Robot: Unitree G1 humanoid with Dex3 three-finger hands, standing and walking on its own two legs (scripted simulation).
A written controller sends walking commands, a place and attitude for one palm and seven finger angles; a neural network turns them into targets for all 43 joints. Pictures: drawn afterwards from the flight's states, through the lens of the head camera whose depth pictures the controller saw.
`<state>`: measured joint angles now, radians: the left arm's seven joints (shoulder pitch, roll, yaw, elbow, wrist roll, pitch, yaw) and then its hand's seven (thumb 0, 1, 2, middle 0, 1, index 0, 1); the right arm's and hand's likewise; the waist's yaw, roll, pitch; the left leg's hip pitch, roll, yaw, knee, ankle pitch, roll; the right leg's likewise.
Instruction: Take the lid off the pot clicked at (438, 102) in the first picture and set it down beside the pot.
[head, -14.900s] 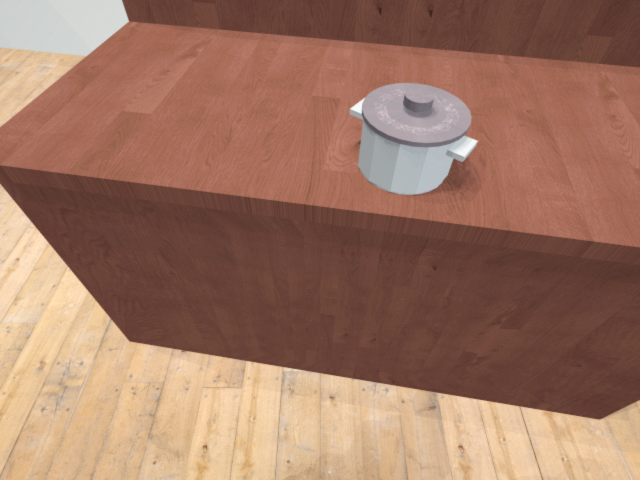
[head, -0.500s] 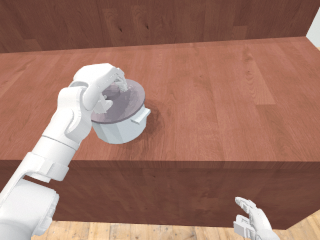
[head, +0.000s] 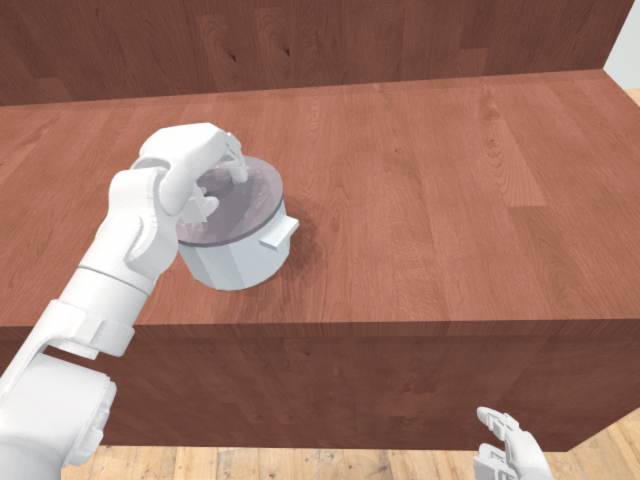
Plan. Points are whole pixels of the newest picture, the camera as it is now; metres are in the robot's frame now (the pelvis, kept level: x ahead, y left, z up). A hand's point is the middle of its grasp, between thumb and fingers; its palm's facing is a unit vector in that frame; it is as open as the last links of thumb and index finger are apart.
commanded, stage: close the fingers and squeeze the knob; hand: left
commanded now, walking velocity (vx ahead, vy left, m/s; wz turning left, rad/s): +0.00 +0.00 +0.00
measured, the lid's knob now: (215, 184) +0.45 +0.15 +0.15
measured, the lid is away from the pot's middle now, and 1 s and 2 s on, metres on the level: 0.00 0.01 0.02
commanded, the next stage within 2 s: lift the lid straight up in 0.04 s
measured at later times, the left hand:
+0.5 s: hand (199, 191) +0.41 +0.15 +0.18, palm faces -0.21 -0.06 -0.98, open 7.5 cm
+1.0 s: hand (187, 163) +0.40 +0.15 +0.22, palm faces -0.14 -0.04 -0.99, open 7.5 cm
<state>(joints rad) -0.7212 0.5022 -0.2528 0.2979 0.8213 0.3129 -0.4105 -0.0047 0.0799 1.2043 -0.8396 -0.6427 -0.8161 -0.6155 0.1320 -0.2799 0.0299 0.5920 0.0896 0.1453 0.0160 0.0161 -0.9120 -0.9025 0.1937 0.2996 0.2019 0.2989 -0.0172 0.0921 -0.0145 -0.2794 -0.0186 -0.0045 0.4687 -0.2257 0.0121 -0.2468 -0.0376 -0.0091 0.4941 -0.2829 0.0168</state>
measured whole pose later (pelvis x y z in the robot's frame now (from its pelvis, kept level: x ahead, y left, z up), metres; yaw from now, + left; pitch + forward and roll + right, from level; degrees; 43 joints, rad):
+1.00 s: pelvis -0.01 +0.00 +0.00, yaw +1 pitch +0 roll +1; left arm -0.87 0.52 -0.31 0.31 0.80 0.34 -0.49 0.00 0.06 1.17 -0.87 -0.64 -0.84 -0.63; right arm 0.09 -0.27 0.04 0.62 0.08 0.10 0.01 0.02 -0.91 -0.90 0.19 0.30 0.20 0.30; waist 0.01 0.10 0.00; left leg -0.25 -0.03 -0.02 0.43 -0.19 0.02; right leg -0.22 -0.05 -0.02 0.47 -0.26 0.02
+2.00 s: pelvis -0.01 +0.01 +0.00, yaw +1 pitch +2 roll +1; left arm -1.13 0.55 -0.30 0.41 0.83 0.39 -0.57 -0.01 0.06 1.17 -0.87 -0.64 -0.85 -0.63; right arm 0.09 -0.28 0.05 0.63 0.09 0.06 0.00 0.02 -0.91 -0.90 0.19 0.30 0.20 0.30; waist 0.02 0.10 -0.01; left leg -0.26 -0.04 -0.02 0.40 -0.17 0.03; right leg -0.23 -0.06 -0.02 0.44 -0.24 0.03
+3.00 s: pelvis -0.01 +0.01 +0.00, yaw +1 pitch +3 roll +0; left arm -1.11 0.73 -0.18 0.53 0.88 0.31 -0.63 -0.01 0.06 1.17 -0.87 -0.64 -0.85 -0.63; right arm 0.14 -0.29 0.04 0.61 0.10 0.10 -0.01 0.02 -0.91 -0.90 0.20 0.30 0.20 0.30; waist 0.00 0.08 0.00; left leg -0.29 -0.04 -0.02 0.42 -0.18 0.03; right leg -0.23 -0.06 -0.03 0.42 -0.23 0.04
